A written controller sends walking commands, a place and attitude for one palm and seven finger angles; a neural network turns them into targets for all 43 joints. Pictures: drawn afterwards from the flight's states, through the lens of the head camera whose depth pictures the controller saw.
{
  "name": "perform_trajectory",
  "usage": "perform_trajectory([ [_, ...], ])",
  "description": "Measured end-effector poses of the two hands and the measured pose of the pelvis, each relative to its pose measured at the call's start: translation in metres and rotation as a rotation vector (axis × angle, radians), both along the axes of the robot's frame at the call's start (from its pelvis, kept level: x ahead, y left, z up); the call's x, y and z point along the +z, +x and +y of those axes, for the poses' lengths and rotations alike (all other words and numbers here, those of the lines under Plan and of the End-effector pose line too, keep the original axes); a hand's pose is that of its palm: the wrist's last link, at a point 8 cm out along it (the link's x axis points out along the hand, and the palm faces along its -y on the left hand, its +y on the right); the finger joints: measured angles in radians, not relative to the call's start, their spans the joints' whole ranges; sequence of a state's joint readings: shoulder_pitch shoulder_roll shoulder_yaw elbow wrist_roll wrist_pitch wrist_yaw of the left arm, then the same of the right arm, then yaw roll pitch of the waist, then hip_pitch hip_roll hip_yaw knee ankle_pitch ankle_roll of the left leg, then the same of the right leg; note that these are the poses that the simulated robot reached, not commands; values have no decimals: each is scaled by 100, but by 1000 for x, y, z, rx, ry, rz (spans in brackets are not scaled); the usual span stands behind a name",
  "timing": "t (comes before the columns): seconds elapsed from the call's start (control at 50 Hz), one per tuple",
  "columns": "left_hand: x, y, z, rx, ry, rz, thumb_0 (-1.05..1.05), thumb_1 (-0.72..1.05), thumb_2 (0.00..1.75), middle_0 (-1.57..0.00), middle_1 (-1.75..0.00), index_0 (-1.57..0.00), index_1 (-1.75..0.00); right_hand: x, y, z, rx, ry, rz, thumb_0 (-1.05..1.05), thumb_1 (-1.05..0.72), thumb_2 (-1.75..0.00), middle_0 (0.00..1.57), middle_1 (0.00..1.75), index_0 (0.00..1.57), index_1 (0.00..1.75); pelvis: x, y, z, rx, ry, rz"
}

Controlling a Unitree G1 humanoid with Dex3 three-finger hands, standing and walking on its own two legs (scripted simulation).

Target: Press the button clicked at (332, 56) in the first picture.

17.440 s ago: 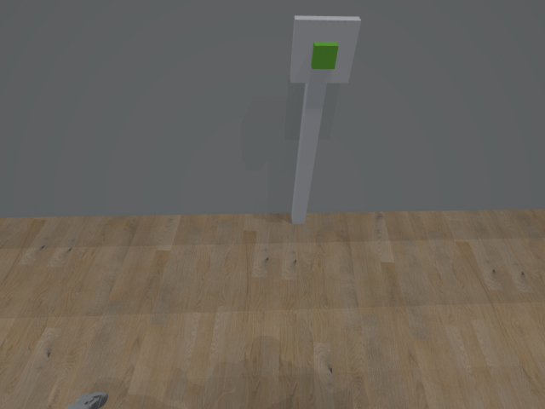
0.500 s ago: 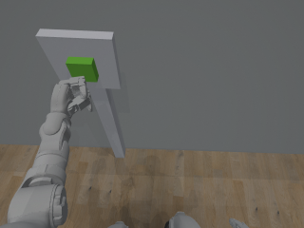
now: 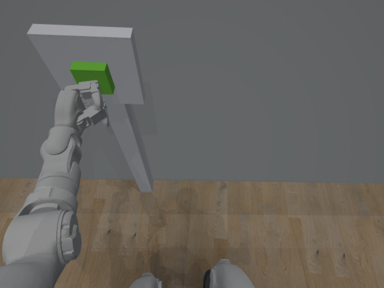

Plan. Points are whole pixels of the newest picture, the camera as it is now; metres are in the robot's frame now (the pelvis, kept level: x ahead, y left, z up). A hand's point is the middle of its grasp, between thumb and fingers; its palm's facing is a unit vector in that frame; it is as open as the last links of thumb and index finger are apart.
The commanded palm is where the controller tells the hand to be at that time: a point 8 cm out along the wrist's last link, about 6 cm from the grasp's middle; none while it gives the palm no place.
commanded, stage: press the button with the knuckle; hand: left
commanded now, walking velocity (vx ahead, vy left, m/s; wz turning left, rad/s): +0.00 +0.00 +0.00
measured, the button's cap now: (94, 77) +0.53 +0.18 +0.10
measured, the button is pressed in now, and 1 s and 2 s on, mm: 2 6 0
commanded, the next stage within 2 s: hold the button down briefly in 0.30 s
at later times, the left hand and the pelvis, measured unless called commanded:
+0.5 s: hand (102, 104) +0.48 +0.17 +0.07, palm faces -0.07 -1.00 -0.05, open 3.0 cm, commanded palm +0.49 +0.21 +0.07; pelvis -0.02 +0.00 -0.01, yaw +1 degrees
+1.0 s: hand (100, 108) +0.47 +0.17 +0.07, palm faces -0.05 -1.00 -0.03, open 2.8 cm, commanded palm +0.45 +0.22 +0.07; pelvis -0.03 +0.01 -0.02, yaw +1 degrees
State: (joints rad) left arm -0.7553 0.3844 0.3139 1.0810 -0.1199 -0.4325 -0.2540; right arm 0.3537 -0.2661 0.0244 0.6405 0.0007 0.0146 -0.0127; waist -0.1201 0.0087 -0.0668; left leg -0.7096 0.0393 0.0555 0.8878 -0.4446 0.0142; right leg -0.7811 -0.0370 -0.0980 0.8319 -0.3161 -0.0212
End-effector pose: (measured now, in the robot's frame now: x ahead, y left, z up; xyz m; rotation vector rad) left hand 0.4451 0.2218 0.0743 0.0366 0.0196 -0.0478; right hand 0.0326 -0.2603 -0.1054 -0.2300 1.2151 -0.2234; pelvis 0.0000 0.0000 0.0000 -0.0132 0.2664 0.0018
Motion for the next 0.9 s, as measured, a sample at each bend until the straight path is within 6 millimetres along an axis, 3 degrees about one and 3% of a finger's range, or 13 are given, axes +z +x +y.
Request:
perform_trajectory([
  [0.22,1,10,1,-6,-2,4,2,83,95,-130,-150,-132,-150,-4,-9,2,18,-9,4,1,-91,-90,20,30,20,30,-5,-10,1,9,-5,18],
  [0.6,1,17,3,-10,9,7,1,76,100,-130,-150,-140,-150,-8,-52,0,31,-38,78,1,-91,-90,20,30,20,30,-16,-29,4,33,-16,56],
  [0.9,-2,13,6,-4,-3,10,-2,73,99,-130,-149,-138,-150,-7,-53,4,44,-39,42,1,-91,-90,20,30,20,30,-20,-35,6,38,-18,59],
])
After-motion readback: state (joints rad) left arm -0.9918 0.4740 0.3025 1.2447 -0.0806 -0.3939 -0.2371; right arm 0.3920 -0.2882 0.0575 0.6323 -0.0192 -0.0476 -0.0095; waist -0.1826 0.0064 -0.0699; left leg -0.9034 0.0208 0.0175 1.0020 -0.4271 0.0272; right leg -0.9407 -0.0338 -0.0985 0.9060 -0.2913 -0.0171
